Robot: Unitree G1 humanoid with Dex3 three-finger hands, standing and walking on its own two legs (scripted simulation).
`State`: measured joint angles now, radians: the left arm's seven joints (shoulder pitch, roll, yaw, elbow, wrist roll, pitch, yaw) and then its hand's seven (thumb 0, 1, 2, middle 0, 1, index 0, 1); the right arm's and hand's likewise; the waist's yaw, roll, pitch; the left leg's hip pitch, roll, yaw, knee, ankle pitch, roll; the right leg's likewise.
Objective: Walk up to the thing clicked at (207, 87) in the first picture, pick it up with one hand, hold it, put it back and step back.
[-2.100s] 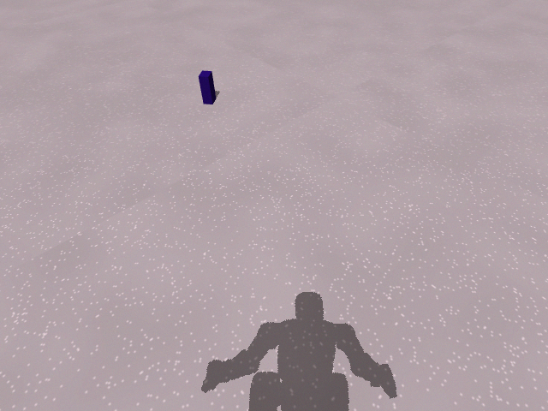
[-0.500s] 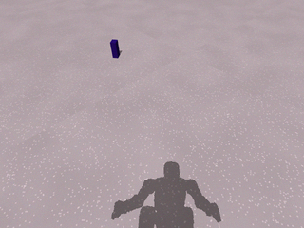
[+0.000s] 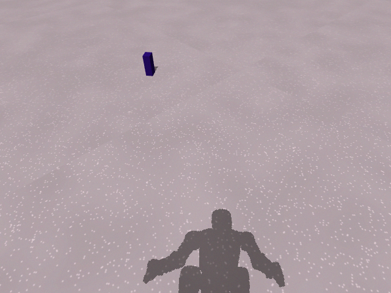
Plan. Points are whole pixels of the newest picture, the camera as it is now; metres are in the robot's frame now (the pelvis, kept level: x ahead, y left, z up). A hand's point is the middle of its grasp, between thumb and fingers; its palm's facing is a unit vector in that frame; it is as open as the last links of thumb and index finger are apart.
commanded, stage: stand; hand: left
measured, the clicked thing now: (149, 64) +2.25 +0.56 -0.68
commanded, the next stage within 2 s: walk up in 0.32 s
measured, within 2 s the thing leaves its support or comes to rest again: neither
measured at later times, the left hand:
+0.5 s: hand out of the picture +0.07 +0.29 -0.15, palm faces +0.07 -0.93 -0.36, open 7.4 cm
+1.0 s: hand (56, 229) +0.32 +0.41 -0.14, palm faces +0.03 -0.95 -0.32, open 7.4 cm
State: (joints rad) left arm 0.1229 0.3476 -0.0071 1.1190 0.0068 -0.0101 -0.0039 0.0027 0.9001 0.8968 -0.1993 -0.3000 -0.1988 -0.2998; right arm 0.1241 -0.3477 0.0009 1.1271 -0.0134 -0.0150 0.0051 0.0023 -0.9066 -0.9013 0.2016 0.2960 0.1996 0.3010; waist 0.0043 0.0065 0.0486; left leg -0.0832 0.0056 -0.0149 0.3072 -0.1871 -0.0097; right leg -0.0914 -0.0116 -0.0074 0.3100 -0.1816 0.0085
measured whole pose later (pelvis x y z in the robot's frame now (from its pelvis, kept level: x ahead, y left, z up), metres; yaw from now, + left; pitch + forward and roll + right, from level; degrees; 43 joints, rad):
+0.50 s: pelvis +0.02 +0.02 -0.01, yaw +4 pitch -1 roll -1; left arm 0.20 0.40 0.05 1.02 0.03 -0.07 -0.06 0.00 0.90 0.90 -0.20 -0.30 -0.20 -0.30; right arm 0.18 -0.42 -0.08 1.06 -0.04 -0.01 0.09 0.01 -0.91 -0.90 0.20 0.30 0.20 0.30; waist 0.03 0.03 0.01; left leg -0.38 0.05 -0.01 0.82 -0.40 0.02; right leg -0.10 -0.03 -0.07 0.39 -0.28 -0.02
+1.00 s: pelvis +0.25 +0.12 -0.01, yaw +6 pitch -2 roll +1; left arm 0.16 0.46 0.05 0.98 0.01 -0.03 -0.13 0.01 0.90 0.90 -0.20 -0.30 -0.20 -0.30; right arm 0.35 -0.39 -0.07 0.99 -0.01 -0.10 0.08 0.00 -0.90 -0.90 0.20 0.30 0.20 0.30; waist -0.03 -0.05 0.03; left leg 0.03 0.00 0.10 0.30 -0.30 0.01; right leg -0.58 -0.13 -0.02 0.77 -0.13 0.01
